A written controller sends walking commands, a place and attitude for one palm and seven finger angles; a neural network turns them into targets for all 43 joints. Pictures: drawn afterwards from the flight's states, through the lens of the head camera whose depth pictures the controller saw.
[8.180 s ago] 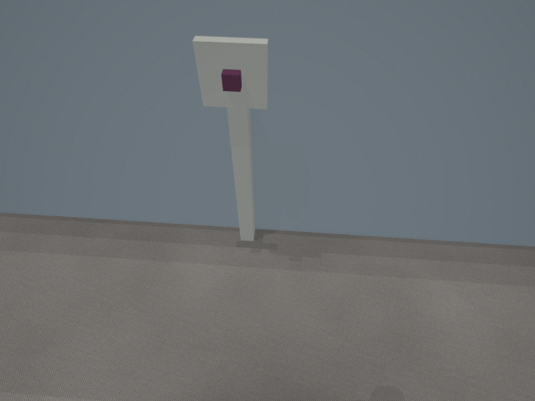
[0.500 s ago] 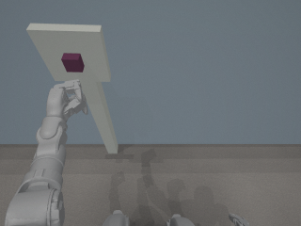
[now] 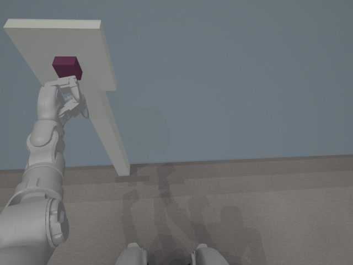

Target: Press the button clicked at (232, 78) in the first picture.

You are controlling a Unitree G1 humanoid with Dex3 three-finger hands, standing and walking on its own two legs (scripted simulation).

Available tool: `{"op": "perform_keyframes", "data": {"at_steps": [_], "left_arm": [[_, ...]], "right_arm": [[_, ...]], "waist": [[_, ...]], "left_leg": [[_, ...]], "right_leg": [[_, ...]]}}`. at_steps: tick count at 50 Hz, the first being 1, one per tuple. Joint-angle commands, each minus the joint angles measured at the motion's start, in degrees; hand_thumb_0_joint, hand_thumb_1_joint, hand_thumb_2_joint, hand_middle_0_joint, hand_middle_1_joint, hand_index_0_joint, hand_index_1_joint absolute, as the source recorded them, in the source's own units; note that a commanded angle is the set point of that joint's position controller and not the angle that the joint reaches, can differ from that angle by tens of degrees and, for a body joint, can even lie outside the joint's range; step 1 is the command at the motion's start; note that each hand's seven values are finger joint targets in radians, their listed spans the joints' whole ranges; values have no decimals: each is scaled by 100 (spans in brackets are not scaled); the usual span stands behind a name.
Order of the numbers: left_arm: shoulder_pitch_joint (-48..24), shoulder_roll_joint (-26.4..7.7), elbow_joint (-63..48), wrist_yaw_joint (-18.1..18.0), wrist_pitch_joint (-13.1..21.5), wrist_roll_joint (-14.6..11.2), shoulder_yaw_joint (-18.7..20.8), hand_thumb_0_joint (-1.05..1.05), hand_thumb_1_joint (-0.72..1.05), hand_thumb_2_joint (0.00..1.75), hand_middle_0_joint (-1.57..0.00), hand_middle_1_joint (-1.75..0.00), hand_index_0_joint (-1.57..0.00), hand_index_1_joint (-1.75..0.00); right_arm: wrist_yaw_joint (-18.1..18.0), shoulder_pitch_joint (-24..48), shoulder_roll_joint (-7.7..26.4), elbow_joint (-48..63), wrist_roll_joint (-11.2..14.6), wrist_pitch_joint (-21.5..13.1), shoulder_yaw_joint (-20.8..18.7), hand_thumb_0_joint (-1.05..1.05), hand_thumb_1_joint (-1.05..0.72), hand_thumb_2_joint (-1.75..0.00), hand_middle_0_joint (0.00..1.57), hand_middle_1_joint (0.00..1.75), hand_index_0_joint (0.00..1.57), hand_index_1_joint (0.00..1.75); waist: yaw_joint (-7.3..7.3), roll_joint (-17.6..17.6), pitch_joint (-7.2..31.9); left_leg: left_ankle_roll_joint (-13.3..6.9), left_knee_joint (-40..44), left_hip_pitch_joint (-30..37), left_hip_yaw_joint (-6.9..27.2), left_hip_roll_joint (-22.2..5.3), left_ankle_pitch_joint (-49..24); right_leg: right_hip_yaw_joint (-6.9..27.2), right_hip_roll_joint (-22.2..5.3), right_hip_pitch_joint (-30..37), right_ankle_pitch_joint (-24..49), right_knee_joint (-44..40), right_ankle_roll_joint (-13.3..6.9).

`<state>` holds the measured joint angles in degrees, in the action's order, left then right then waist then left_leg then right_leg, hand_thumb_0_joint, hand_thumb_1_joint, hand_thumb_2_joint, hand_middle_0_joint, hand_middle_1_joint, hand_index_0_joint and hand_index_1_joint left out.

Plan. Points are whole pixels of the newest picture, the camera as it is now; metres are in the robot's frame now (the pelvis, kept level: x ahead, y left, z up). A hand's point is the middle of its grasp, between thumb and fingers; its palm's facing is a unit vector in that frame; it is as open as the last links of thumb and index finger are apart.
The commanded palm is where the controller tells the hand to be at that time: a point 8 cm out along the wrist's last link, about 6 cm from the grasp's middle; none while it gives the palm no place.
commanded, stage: press the button with the knuckle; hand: left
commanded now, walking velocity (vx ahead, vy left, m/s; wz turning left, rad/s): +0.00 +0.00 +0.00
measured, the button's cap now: (68, 67) +0.54 +0.23 +0.11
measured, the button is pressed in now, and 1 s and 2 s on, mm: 0 11 0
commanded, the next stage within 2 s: hold the button down briefly in 0.66 s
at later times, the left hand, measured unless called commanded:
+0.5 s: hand (85, 94) +0.48 +0.19 +0.08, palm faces +0.01 -1.00 -0.03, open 3.2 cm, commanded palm +0.47 +0.24 +0.07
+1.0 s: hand (84, 89) +0.50 +0.19 +0.08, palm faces +0.00 -1.00 -0.02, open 3.6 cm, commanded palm +0.49 +0.25 +0.07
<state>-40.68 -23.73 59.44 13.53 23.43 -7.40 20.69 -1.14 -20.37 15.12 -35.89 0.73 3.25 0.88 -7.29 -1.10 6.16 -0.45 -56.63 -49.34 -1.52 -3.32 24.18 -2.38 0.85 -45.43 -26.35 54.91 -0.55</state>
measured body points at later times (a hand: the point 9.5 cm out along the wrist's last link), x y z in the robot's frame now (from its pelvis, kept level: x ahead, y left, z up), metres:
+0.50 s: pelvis +0.00 +0.00 +0.00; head +0.10 +0.02 +0.43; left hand +0.48 +0.24 +0.08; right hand +0.02 -0.26 -0.12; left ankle +0.03 +0.11 -0.68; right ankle +0.00 -0.12 -0.68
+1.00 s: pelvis -0.02 +0.01 -0.02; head +0.10 +0.03 +0.41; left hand +0.50 +0.25 +0.08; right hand -0.03 -0.26 -0.12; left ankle +0.03 +0.11 -0.68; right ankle +0.00 -0.12 -0.68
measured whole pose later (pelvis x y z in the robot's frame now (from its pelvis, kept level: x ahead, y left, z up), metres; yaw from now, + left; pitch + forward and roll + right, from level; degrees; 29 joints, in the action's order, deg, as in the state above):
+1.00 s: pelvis -0.02 +0.01 -0.02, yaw +0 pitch +21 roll -4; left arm -56.8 -32.3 72.4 14.2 22.2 -2.8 23.1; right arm -1.1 -23.0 15.9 -36.4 -0.7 2.2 3.0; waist -11.9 -1.8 5.6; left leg -0.9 -61.6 -59.3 0.5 -3.9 23.4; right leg -4.1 1.5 -53.9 -25.1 58.0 -0.3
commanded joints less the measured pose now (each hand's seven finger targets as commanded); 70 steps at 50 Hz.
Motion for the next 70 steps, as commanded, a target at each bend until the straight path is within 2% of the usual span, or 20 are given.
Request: {"op": "perform_keyframes", "data": {"at_steps": [1,6,11,14,16,18,27,28,32,37,39,42,46,50,52,54,55,57,64,70], "left_arm": [[-2357,-1127,-1240,14,440,-169,20,0,90,90,-130,-150,-130,-150],[-2539,-1160,-997,-18,319,-118,-8,0,90,90,-130,-150,-130,-150],[-2931,-1263,-1154,-159,431,-58,70,0,90,90,-130,-150,-130,-150],[-2917,-1570,-810,-189,388,26,263,0,90,90,-130,-150,-130,-150],[-3121,-1534,-738,-191,362,61,200,0,90,90,-130,-150,-130,-150],[-3101,-1702,-716,-178,364,96,306,0,90,90,-130,-150,-130,-150],[-3901,-1788,-330,-160,266,109,221,0,90,90,-130,-150,-130,-150],[-3994,-2049,-318,-189,272,148,387,0,90,90,-130,-150,-130,-150],[-4138,-2204,-187,-189,266,203,424,0,90,90,-130,-150,-130,-150],[-4652,-2292,-209,-189,247,192,397,0,90,90,-130,-150,-130,-150],[-4534,-2562,-7,-181,180,218,541,0,90,90,-130,-150,-130,-150],[-4502,-2546,-88,-150,175,234,540,0,90,90,-130,-150,-130,-150],[-4712,-2613,-42,-175,146,238,532,0,90,90,-130,-150,-130,-150],[-4656,-2750,9,-194,97,247,634,0,90,90,-130,-150,-130,-150],[-4650,-2734,-14,-177,117,281,596,0,90,90,-130,-150,-130,-150],[-4515,-2840,181,-190,60,289,689,0,90,90,-130,-150,-130,-150],[-4458,-2640,150,-181,40,271,534,0,90,90,-130,-150,-130,-150],[-4199,-2501,-13,-173,87,251,529,0,90,90,-130,-150,-130,-150],[-3725,-2110,-263,-238,45,145,431,0,90,90,-130,-150,-130,-150],[-3130,-1899,-636,-223,131,86,365,0,90,90,-130,-150,-130,-150]], "right_arm": [[-38,-544,859,429,3,-102,-349,0,-90,-90,20,30,20,30],[-28,-645,920,351,-4,-39,-362,0,-90,-90,20,30,20,30],[-4,-711,930,309,-52,-41,-368,0,-90,-90,20,30,20,30],[-15,-735,957,284,-52,-9,-341,0,-90,-90,20,30,20,30],[-7,-748,963,303,-66,-3,-325,0,-90,-90,20,30,20,30],[-13,-769,968,336,-68,7,-320,0,-90,-90,20,30,20,30],[-71,-856,1003,222,-65,-32,-278,0,-90,-90,20,30,20,30],[-81,-890,1034,198,-87,-39,-272,0,-90,-90,20,30,20,30],[-82,-934,1061,228,-109,-81,-241,0,-90,-90,20,30,20,30],[-83,-1018,1100,184,-133,-142,-226,0,-90,-90,20,30,20,30],[-102,-1048,1124,201,-121,-145,-197,0,-90,-90,20,30,20,30],[-85,-1057,1114,234,-135,-161,-194,0,-90,-90,20,30,20,30],[-91,-1099,1132,218,-134,-175,-176,0,-90,-90,20,30,20,30],[-88,-1134,1144,247,-137,-209,-173,0,-90,-90,20,30,20,30],[-78,-1123,1140,281,-131,-217,-168,0,-90,-90,20,30,20,30],[-87,-1138,1167,280,-130,-204,-160,0,-90,-90,20,30,20,30],[-75,-1108,1151,319,-123,-209,-159,0,-90,-90,20,30,20,30],[-51,-1102,1142,368,-128,-208,-181,0,-90,-90,20,30,20,30],[-27,-1025,1118,409,-98,-149,-241,0,-90,-90,20,30,20,30],[-7,-900,1069,517,-74,-118,-270,0,-90,-90,20,30,20,30]], "waist": [[-17,-328,2376],[-85,-359,2180],[-111,-493,2483],[-121,-303,2360],[-195,-366,2304],[-121,-520,2487],[-452,-441,2244],[-409,-533,2253],[-424,-684,2463],[-583,-730,2615],[-570,-568,2449],[-509,-839,2672],[-619,-679,2404],[-582,-587,2454],[-552,-798,2549],[-542,-615,2281],[-568,-641,2266],[-401,-938,2524],[-351,-469,2257],[-170,-508,2322]], "left_leg": [[-119,528,1988,270,201,-1817],[-106,534,1979,323,178,-1814],[-98,465,2216,371,167,-2025],[-105,456,1922,351,170,-1839],[-123,433,1882,347,179,-1763],[-107,419,1909,335,185,-1832],[-147,328,1596,379,170,-1384],[-134,324,1570,420,159,-1326],[-132,286,1584,458,163,-1284],[-163,195,1524,484,146,-1101],[-180,210,1237,447,149,-979],[-166,212,1355,449,151,-1012],[-187,244,1170,490,136,-729],[-194,233,1000,444,142,-606],[-179,245,1081,445,148,-616],[-174,271,927,469,133,-434],[-176,309,942,461,144,-376],[-135,368,1314,489,146,-571],[-140,476,1327,457,136,-508],[-124,534,1524,400,149,-817]], "right_leg": [[129,183,640,1952,-712,-36],[80,188,387,1830,-716,-45],[70,197,304,1886,-644,-52],[99,194,387,1831,-657,-25],[107,196,301,1770,-657,-29],[120,189,364,1822,-623,-33],[149,197,33,1433,-678,17],[132,188,-25,1317,-658,4],[122,196,-89,1185,-615,-15],[139,211,-244,995,-616,8],[161,215,-100,951,-658,23],[150,212,-124,937,-625,-1],[139,227,-233,711,-659,10],[157,228,-114,632,-672,28],[154,227,-185,612,-644,11],[133,235,-261,464,-662,9],[122,232,-282,420,-673,17],[72,225,-325,514,-617,-33],[35,232,-215,528,-706,-2],[33,232,14,771,-696,-32]]}}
